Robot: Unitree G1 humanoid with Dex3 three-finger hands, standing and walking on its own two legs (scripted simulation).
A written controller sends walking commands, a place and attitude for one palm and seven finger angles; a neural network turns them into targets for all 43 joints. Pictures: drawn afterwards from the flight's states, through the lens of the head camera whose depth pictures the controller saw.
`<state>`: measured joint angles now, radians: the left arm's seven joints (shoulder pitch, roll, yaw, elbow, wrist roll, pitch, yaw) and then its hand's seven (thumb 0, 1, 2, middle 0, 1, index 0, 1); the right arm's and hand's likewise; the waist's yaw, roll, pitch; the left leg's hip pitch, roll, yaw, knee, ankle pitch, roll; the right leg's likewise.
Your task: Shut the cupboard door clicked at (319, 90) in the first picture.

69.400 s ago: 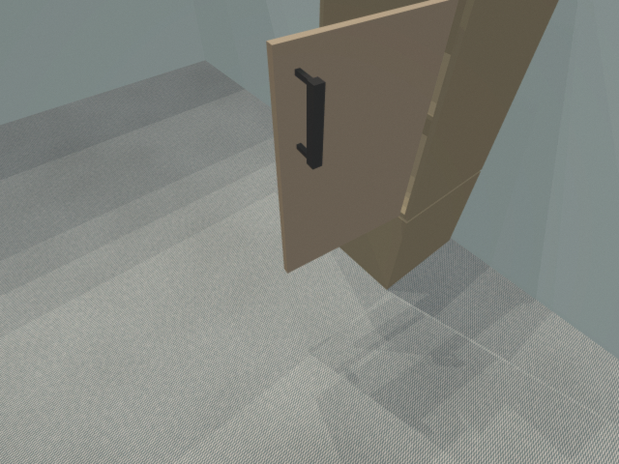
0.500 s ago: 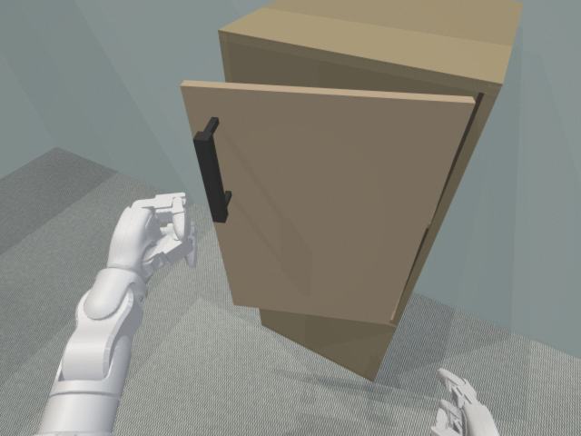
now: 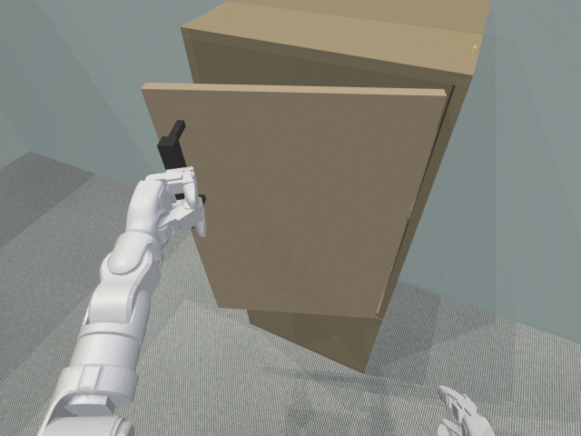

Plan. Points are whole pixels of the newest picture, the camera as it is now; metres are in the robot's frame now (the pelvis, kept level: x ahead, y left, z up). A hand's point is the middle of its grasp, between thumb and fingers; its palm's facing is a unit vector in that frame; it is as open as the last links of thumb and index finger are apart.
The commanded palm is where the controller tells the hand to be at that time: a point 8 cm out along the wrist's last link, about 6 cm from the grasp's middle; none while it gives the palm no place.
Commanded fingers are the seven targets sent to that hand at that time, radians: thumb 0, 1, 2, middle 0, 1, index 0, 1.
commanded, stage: bring the fist close to the handle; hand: left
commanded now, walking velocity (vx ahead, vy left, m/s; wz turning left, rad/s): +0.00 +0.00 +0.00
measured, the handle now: (186, 177) +0.45 +0.17 +0.13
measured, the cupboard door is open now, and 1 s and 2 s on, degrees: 20 12 0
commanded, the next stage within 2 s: push the door shut along its arc in 0.26 s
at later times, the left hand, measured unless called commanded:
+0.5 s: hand (194, 217) +0.36 +0.14 +0.14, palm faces -0.05 -1.00 -0.03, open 3.1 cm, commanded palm +0.34 +0.20 +0.14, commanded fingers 0.00 0.90 0.90 -1.30 -1.50 -1.30 -1.50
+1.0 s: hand (203, 184) +0.42 +0.14 +0.14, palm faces -0.19 -0.98 -0.02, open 3.1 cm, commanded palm +0.42 +0.18 +0.14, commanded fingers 0.00 0.90 0.90 -1.30 -1.50 -1.30 -1.50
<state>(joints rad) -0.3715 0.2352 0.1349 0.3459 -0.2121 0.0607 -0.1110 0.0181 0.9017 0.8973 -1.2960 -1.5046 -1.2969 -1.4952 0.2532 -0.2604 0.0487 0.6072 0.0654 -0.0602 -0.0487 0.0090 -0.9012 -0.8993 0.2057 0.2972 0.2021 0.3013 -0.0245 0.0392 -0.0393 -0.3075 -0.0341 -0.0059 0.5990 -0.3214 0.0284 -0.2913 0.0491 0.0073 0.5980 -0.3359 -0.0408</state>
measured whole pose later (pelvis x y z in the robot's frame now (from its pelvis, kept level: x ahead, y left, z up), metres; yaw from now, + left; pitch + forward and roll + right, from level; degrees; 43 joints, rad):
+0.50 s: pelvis -0.02 +0.00 +0.00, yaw +1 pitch +0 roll +0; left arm -0.43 0.25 0.11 0.43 -0.21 0.02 -0.12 0.02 0.90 0.90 -1.30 -1.50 -1.30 -1.50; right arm 0.21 -0.25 0.06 0.60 0.07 -0.05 -0.06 0.01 -0.90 -0.90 0.21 0.30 0.20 0.30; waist -0.03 0.04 -0.02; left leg -0.31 -0.04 -0.02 0.61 -0.30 0.03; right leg -0.28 0.05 -0.01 0.60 -0.32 -0.04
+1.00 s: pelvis -0.02 +0.02 -0.01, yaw +1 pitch +5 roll -1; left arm -0.78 0.33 0.13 0.90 -0.21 -0.15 -0.27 0.02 0.90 0.90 -1.32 -1.50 -1.30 -1.50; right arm 0.33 -0.29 0.03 0.67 0.07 -0.07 -0.05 0.01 -0.90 -0.90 0.21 0.30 0.20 0.30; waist -0.08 0.03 -0.03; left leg -0.43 -0.05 -0.01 0.67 -0.31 0.05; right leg -0.40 0.03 0.00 0.65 -0.32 -0.02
